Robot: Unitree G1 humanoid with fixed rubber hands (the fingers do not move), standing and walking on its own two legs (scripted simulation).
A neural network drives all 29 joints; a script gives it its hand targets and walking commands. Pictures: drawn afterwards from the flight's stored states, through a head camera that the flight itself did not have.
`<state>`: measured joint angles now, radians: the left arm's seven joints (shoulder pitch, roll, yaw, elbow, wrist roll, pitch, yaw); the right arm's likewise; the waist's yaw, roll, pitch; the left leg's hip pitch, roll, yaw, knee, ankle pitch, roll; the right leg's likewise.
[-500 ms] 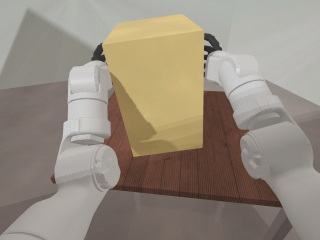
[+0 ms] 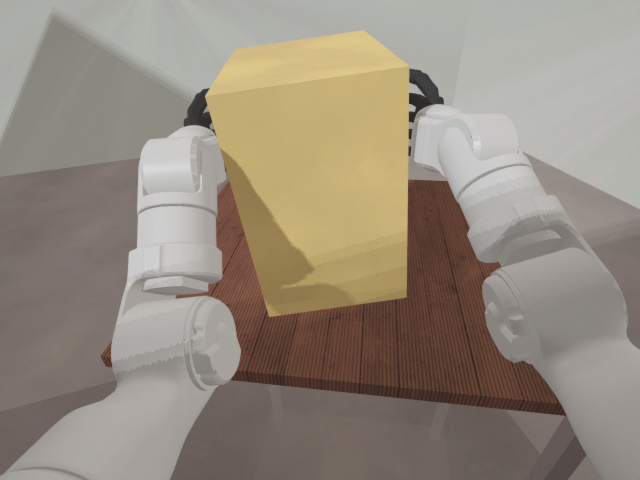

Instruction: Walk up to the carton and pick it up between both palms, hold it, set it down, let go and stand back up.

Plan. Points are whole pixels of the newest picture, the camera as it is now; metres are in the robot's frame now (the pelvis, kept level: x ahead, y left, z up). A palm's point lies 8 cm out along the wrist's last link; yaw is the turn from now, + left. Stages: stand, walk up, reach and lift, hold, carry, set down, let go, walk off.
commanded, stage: hold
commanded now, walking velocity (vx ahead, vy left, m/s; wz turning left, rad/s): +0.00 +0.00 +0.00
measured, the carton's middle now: (317, 169) +0.39 +0.00 +0.28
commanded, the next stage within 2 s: none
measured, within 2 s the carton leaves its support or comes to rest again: neither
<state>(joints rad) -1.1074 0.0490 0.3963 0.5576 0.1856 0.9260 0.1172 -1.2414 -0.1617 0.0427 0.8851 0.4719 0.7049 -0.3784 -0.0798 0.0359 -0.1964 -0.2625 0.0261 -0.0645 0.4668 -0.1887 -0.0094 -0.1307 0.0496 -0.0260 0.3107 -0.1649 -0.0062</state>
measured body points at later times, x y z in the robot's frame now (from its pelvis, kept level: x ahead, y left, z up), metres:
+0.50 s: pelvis +0.00 -0.01 +0.00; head -0.08 +0.00 +0.44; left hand +0.40 +0.11 +0.31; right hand +0.39 -0.15 +0.32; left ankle +0.04 +0.12 -0.74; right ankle +0.00 -0.12 -0.74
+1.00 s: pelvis +0.00 +0.00 +0.00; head -0.08 +0.01 +0.44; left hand +0.39 +0.13 +0.31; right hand +0.39 -0.13 +0.32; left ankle +0.04 +0.12 -0.74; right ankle +0.00 -0.12 -0.74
